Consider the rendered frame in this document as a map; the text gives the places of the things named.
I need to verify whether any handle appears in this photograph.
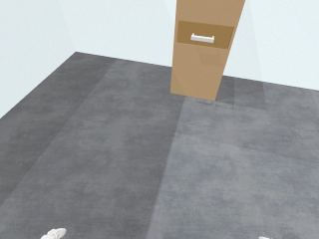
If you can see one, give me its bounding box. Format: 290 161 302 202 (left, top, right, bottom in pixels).
190 33 214 43

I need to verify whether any drawer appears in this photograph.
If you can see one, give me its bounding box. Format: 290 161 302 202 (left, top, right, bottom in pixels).
176 20 233 50

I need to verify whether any left robot hand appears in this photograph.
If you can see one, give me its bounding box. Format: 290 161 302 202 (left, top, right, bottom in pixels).
41 228 67 239

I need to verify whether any cabinet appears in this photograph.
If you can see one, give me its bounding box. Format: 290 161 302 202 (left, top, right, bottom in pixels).
170 0 245 101

